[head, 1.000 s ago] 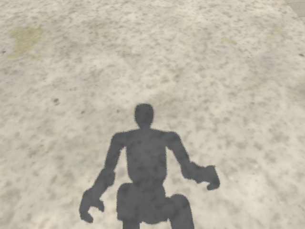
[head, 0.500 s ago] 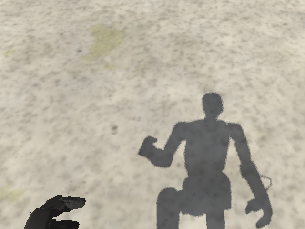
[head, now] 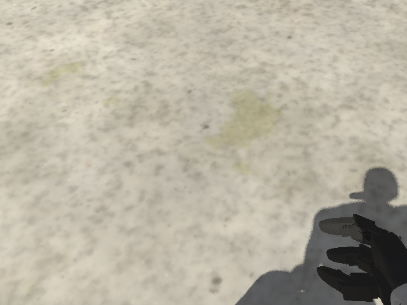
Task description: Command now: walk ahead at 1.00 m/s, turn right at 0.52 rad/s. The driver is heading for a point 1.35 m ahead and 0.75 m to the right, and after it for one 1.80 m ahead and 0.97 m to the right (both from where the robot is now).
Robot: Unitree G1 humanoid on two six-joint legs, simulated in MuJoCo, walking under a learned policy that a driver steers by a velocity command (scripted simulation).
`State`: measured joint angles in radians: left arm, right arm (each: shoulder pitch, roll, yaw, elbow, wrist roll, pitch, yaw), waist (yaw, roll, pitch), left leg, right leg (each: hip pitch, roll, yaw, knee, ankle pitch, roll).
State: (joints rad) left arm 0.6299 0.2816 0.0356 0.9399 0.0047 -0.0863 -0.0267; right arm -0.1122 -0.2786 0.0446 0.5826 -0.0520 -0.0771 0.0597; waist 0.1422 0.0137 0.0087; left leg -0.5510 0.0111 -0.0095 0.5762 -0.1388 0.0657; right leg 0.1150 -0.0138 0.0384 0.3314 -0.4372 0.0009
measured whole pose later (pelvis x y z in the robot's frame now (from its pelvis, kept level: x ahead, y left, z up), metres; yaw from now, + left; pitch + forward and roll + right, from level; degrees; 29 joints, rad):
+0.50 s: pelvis +0.45 -0.07 -0.03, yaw -25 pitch +0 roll +1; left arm 0.12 0.33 0.05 0.71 0.02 -0.01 -0.04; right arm 0.37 -0.26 -0.02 0.84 -0.04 -0.06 -0.01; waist -0.01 -0.02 0.06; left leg -0.07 0.03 0.10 1.28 -0.39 -0.02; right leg -0.53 0.13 -0.13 0.77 -0.27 -0.21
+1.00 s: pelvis +0.87 -0.24 +0.01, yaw -53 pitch +1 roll +2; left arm 0.25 0.39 0.07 0.75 0.03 -0.02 -0.04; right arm 0.23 -0.31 -0.03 0.70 -0.05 -0.06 -0.02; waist 0.01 -0.05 0.02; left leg -0.29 0.03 0.07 0.51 -0.24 -0.02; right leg -0.44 0.05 0.04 1.28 -0.31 -0.11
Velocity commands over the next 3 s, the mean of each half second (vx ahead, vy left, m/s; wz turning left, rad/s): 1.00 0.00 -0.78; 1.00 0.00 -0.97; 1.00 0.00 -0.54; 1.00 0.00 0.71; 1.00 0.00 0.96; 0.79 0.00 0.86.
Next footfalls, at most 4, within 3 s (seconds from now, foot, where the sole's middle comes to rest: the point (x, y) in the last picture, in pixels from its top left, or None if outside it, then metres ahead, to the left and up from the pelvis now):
0.44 right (276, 279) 0.57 -0.13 -0.76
0.86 left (296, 172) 1.02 -0.20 -0.76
1.32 right None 1.06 -0.65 -0.76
1.76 left None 1.35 -0.99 -0.76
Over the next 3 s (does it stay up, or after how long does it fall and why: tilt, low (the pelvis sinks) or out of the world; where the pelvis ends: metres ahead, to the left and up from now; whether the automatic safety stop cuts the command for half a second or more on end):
stays up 2.09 -1.46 -0.01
